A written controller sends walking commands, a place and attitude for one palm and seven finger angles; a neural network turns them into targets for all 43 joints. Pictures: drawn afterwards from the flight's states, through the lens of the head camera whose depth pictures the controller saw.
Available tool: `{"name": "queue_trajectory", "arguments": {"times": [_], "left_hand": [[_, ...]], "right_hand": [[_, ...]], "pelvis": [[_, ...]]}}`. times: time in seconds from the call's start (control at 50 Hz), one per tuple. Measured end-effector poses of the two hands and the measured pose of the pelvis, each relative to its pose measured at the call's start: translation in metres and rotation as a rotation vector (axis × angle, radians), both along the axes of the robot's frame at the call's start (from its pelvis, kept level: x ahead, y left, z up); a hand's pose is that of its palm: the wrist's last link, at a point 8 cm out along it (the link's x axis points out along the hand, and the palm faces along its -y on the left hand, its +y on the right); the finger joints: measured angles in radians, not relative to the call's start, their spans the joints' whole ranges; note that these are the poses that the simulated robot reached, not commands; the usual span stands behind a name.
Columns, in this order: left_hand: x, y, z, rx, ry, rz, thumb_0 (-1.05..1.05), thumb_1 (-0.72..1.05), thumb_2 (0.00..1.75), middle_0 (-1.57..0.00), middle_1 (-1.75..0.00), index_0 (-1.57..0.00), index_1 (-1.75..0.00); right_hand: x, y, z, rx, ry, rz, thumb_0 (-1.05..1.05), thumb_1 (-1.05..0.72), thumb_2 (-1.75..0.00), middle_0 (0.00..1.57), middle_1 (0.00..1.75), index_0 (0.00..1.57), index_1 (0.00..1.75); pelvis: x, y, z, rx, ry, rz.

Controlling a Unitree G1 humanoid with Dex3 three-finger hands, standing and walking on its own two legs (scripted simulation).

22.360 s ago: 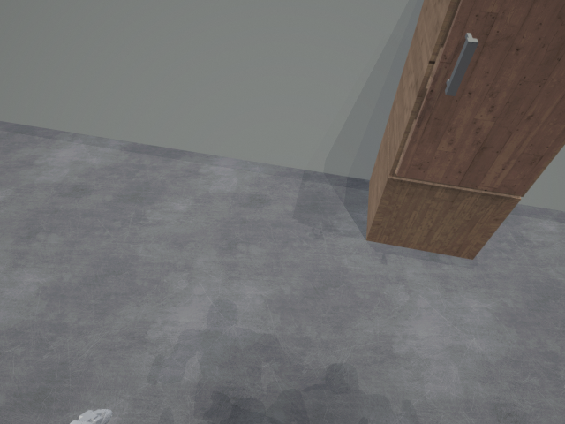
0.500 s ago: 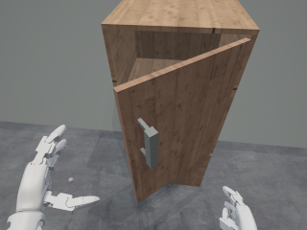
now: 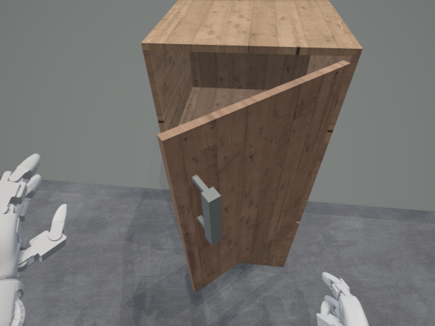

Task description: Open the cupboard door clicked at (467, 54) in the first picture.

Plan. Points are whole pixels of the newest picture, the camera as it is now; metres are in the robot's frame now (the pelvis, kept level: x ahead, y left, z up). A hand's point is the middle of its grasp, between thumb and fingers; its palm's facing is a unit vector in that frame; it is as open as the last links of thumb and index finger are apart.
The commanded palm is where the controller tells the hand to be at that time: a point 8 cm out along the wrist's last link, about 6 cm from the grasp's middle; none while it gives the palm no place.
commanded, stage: draw the hand back to the body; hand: left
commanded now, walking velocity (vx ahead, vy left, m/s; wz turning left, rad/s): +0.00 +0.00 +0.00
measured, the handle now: (205, 210) +0.30 +0.07 +0.07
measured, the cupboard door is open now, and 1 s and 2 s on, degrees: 41 41 41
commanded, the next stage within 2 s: step back with the hand held close in 0.36 s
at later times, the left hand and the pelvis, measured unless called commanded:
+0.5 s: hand (60, 237) +0.18 +0.25 +0.15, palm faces +0.46 -0.80 -0.39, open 7.4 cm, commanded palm +0.13 +0.29 +0.17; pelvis -0.01 -0.01 +0.00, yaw +0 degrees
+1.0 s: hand (23, 268) +0.14 +0.28 +0.15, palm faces +0.38 -0.77 -0.52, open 7.4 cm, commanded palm +0.08 +0.31 +0.17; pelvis -0.07 +0.02 -0.01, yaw -1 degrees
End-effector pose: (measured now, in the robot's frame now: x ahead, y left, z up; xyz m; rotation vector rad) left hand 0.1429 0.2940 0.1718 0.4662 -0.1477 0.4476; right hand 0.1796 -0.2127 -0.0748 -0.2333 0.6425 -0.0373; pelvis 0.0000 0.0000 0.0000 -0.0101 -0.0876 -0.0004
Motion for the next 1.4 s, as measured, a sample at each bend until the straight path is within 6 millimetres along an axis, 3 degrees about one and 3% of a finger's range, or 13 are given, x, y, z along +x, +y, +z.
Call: {"name": "queue_trajectory", "arguments": {"times": [0.2,0.5,0.6,0.82,1.12,1.3,1.4], "left_hand": [[-0.002,-0.005,-0.003,-0.019,0.010,0.011,0.01,0.84,0.88,-0.21,-0.30,-0.21,-0.31],[-0.007,-0.010,-0.002,-0.013,0.005,0.011,0.01,0.88,0.90,-0.21,-0.30,-0.21,-0.31],[-0.004,-0.002,0.004,0.046,-0.005,0.003,0.01,0.88,0.90,-0.21,-0.30,-0.21,-0.31],[-0.016,0.002,-0.007,0.101,0.078,-0.094,0.01,0.88,0.90,-0.22,-0.30,-0.21,-0.31],[-0.069,0.023,-0.004,0.178,-0.050,-0.046,0.01,0.88,0.90,-0.22,-0.30,-0.21,-0.31],[-0.088,0.019,-0.007,0.131,-0.138,-0.082,0.01,0.88,0.90,-0.22,-0.30,-0.21,-0.31],[-0.101,0.030,-0.001,0.187,-0.135,-0.093,0.01,0.88,0.90,-0.22,-0.30,-0.22,-0.31]], "right_hand": [[-0.003,-0.008,-0.003,0.002,0.017,-0.007,0.02,-0.90,-0.89,0.20,0.30,0.21,0.30],[-0.009,-0.013,-0.003,0.010,0.010,-0.014,0.02,-0.90,-0.89,0.20,0.30,0.21,0.30],[-0.015,-0.017,-0.002,0.004,0.031,-0.031,0.02,-0.90,-0.89,0.20,0.30,0.21,0.30],[-0.053,-0.030,-0.003,-0.057,0.087,-0.146,0.02,-0.90,-0.89,0.20,0.30,0.21,0.30],[-0.105,-0.004,-0.013,-0.059,0.070,-0.101,0.02,-0.90,-0.89,0.21,0.30,0.21,0.30],[-0.133,-0.002,-0.022,-0.077,0.106,-0.090,0.02,-0.90,-0.89,0.21,0.30,0.21,0.30],[-0.150,0.001,-0.018,-0.100,0.100,-0.115,0.02,-0.90,-0.89,0.21,0.30,0.21,0.30]], "pelvis": [[-0.002,-0.005,0.001,0.002,-0.001,0.000],[-0.008,-0.011,0.001,0.001,-0.010,-0.001],[-0.014,-0.011,0.000,-0.009,0.036,0.007],[-0.038,0.005,-0.005,0.007,0.087,-0.013],[-0.084,0.017,-0.022,0.014,0.067,0.003],[-0.109,0.020,-0.028,-0.001,0.064,0.019],[-0.122,0.027,-0.027,-0.031,0.061,0.024]]}}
